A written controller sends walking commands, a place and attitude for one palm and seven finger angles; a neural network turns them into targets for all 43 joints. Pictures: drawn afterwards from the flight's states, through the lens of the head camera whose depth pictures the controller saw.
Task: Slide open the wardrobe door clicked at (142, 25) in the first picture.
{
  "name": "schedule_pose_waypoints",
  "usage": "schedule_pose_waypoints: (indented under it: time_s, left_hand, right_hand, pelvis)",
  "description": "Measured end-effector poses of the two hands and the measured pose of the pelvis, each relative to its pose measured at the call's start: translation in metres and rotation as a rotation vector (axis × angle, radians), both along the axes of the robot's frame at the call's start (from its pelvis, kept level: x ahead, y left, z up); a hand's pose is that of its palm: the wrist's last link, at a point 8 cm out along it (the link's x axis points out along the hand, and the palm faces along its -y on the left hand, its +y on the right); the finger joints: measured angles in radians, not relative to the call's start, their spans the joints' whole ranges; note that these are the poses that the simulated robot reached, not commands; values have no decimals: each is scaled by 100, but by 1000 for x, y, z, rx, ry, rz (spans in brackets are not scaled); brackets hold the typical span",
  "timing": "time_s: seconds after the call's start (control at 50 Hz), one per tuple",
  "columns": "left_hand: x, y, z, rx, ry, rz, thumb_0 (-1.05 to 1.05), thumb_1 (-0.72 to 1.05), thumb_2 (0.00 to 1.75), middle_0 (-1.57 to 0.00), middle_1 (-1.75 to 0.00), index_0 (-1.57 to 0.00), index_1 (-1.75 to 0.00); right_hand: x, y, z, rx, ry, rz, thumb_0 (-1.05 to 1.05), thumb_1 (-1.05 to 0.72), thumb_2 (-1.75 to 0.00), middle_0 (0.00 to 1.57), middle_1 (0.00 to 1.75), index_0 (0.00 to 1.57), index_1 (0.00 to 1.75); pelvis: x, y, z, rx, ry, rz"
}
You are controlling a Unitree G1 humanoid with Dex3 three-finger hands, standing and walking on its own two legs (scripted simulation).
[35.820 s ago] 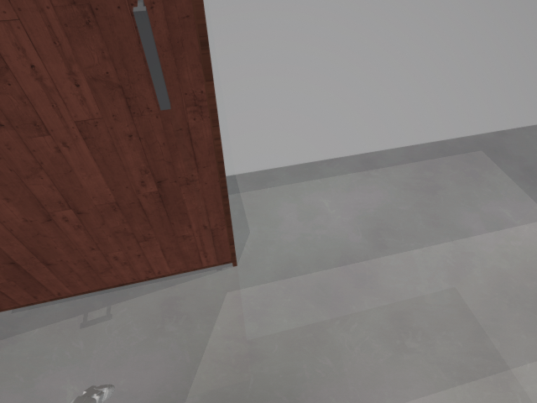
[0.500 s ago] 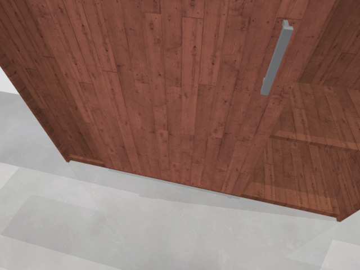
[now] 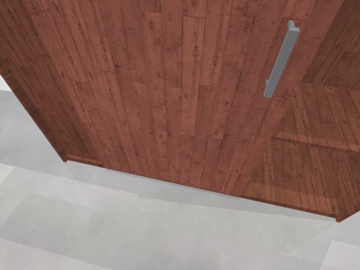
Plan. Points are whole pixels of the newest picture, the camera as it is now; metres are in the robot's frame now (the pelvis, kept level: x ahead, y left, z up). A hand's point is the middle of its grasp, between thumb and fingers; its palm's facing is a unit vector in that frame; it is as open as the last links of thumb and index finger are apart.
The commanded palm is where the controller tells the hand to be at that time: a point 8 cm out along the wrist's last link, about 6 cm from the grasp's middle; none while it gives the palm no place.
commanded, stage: stand and wait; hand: right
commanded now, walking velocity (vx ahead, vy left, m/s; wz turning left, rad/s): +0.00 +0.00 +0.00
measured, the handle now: (278, 61) +0.61 -0.22 +0.16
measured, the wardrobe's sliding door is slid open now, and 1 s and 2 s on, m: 0.55 0.55 0.55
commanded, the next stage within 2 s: none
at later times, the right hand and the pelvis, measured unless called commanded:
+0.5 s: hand out of the picture +0.07 -0.23 -0.16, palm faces -0.06 +0.95 -0.32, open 7.4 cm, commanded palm none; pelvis +0.00 +0.01 +0.00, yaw +1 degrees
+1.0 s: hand out of the picture +0.07 -0.22 -0.16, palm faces -0.07 +0.94 -0.33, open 7.4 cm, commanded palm none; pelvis -0.01 +0.02 +0.00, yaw +1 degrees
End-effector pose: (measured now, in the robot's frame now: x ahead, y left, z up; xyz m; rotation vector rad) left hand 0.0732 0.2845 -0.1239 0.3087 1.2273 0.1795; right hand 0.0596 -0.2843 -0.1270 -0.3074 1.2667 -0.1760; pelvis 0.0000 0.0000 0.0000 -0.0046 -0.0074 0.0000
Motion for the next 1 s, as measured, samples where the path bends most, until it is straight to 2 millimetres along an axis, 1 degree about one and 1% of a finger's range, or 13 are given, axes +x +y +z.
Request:
schedule_pose_waypoints:
  time_s: [0.1, 0.2, 0.5, 0.62, 1.0]
  left_hand:
    - [3, 2, 2, 3, -10, 2, 0, 90, 90, -20, -30, -21, -30]
    - [0, 6, 2, 6, -9, 7, 0, 90, 90, -20, -30, -21, -30]
    - [-22, 14, 0, 8, 30, 30, 0, 90, 90, -20, -30, -21, -30]
    - [-27, 17, -1, 5, 40, 34, 0, 90, 90, -20, -30, -21, -30]
    - [-23, 26, 2, 8, 11, 36, 0, 90, 90, -20, -30, -21, -30]
  right_hand:
    - [6, 5, -1, 9, -16, 6, 1, -90, -90, 21, 30, 21, 30]
    - [9, 9, -1, 15, -23, 14, 1, -90, -90, 21, 30, 21, 30]
    - [6, 11, 1, 4, -12, 24, 1, -90, -90, 21, 30, 21, 30]
    - [4, 12, 3, -2, -5, 26, 1, -90, -90, 21, 30, 21, 30]
    - [6, 19, 4, -4, -22, 37, 1, -90, -90, 21, 30, 21, 30]
  pelvis:
    - [1, 2, 0, -1, -4, 2]
    - [0, 4, 0, -1, -5, 5]
    - [-3, 9, 1, -2, -10, 14]
    - [-5, 12, 1, -2, -10, 16]
    - [-8, 19, 1, -2, -15, 24]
